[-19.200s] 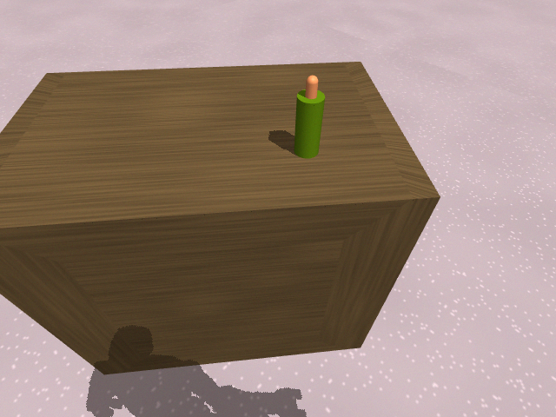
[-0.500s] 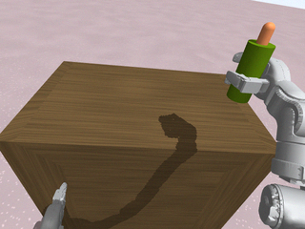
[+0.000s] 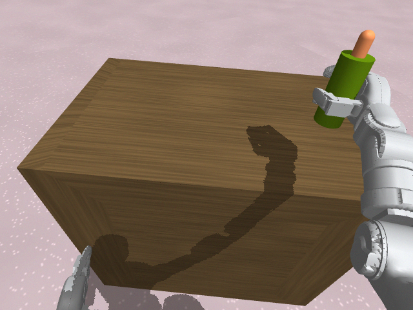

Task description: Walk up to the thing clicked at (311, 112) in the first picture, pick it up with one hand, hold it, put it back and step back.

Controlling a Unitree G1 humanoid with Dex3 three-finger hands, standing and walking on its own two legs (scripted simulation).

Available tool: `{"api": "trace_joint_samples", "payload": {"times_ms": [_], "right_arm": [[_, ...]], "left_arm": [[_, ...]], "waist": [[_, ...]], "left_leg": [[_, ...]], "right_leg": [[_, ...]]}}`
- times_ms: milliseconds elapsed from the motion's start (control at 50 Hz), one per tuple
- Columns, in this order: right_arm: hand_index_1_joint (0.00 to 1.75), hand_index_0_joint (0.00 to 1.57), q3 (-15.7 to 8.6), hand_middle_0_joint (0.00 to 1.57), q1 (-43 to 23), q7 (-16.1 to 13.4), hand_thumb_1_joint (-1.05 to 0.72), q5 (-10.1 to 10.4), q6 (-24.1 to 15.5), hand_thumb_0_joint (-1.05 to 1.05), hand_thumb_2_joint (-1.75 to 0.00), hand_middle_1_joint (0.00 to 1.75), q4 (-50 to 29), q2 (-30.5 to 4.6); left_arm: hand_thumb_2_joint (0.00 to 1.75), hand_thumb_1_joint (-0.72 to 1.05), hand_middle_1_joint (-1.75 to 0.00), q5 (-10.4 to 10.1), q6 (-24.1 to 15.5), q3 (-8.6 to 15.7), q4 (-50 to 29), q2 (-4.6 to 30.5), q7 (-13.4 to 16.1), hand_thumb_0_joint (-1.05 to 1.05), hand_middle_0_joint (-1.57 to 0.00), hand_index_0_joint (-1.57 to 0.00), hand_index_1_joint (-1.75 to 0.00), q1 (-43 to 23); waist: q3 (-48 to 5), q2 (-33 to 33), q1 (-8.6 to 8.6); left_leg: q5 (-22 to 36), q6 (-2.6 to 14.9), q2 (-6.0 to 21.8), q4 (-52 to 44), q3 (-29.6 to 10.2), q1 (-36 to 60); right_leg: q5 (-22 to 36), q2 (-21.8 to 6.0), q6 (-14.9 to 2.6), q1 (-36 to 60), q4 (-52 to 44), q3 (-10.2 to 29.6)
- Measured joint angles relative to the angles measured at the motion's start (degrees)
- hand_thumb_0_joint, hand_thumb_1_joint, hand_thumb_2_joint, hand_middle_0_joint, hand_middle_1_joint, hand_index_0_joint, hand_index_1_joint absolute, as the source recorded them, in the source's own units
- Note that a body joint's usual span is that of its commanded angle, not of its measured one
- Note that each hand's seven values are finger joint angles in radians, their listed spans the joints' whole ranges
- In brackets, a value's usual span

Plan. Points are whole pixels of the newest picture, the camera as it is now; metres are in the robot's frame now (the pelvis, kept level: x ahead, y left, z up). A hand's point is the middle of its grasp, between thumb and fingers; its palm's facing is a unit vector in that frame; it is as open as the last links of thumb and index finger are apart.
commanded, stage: crouch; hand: right
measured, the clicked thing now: (345, 81) +0.46 -0.19 +0.26
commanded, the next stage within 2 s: lower in 0.72 s
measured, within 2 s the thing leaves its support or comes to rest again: neither
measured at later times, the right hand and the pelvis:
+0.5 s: hand (328, 96) +0.49 -0.19 +0.21, palm faces +0.18 +0.98 +0.01, open 7.3 cm; pelvis +0.03 +0.00 +0.00, yaw +0 degrees
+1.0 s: hand (325, 105) +0.51 -0.20 +0.18, palm faces +0.19 +0.98 +0.00, open 7.3 cm; pelvis +0.03 -0.01 +0.00, yaw +1 degrees
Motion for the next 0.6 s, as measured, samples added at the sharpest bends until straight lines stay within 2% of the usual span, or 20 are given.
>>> {"api": "trace_joint_samples", "payload": {"times_ms": [120, 180, 260, 360, 460, 600], "right_arm": [[1.15, 0.88, -0.41, 0.87, 1.35, 0.09, 0.12, -0.3, -4.44, 0.0, -1.2, 1.16, 1.26, -0.46], [1.15, 0.88, -0.1, 0.88, 1.65, 0.05, 0.12, -0.54, -5.74, 0.0, -1.2, 1.16, 1.82, -1.1], [1.15, 0.88, 0.77, 0.88, 0.63, 0.59, 0.12, -0.4, -7.88, 0.0, -1.2, 1.16, 2.85, -1.19], [1.15, 0.88, 0.57, 0.88, -0.64, 1.55, 0.12, -0.14, -9.7, 0.0, -1.2, 1.16, 5.87, -1.21], [1.15, 0.88, -0.03, 0.88, -0.71, 1.57, 0.12, -0.49, -11.43, 0.0, -1.2, 1.16, 8.25, -1.02], [1.15, 0.89, -0.76, 0.88, 0.85, 1.45, 0.12, -0.9, -13.36, 0.0, -1.2, 1.15, 8.09, -1.96]], "left_arm": [[0.04, -0.52, -0.05, 0.27, 0.23, -0.54, -1.55, -1.87, -1.11, -0.01, -0.06, -0.06, -0.05, 1.66], [0.05, -0.52, -0.05, 0.27, 0.92, 0.0, -1.04, -1.72, -1.36, -0.01, -0.06, -0.06, -0.05, 2.43], [0.05, -0.53, -0.05, 0.11, 1.67, -0.66, -0.02, -1.19, -1.05, -0.01, -0.06, -0.06, -0.05, 2.4], [0.05, -0.53, -0.05, 0.58, 2.27, -0.36, -0.68, -0.95, -0.5, -0.01, -0.06, -0.06, -0.05, 1.05], [0.05, -0.53, -0.05, 0.1, 2.59, -0.45, -1.65, 0.09, -0.49, -0.01, -0.06, -0.05, -0.05, 1.1], [0.05, -0.53, -0.04, 0.31, 4.5, -0.32, -3.12, -1.03, -1.57, -0.01, -0.06, -0.05, -0.05, 1.71]], "waist": [[-0.46, 0.34, -0.16], [-0.14, -0.17, -0.45], [0.57, -0.28, -0.99], [-0.27, 0.33, -0.33], [-1.33, 0.69, -0.03], [-0.84, 0.58, 0.26]], "left_leg": [[-0.26, 0.07, -0.15, -0.37, -0.05, -0.19], [-0.34, 0.02, -0.12, -0.49, -0.02, -0.52], [-0.48, -0.05, -0.05, -0.4, 0.07, -1.16], [-0.81, -0.09, 0.03, -0.36, 0.02, -1.77], [-1.19, -0.02, -0.16, -0.66, -0.15, -1.57], [-1.64, 0.0, -0.25, -0.55, -0.18, -2.07]], "right_leg": [[-0.46, -0.16, 0.04, -0.26, -0.11, -0.06], [-0.68, -0.14, -0.01, -0.75, 0.06, -0.04], [-0.84, -0.06, -0.1, -1.49, 0.27, 0.05], [-1.02, 0.01, -0.11, -1.97, 0.04, 0.0], [-1.58, -0.19, -0.05, -1.74, -0.1, -0.19], [-2.13, -0.28, -0.05, -2.27, 0.14, -0.23]]}}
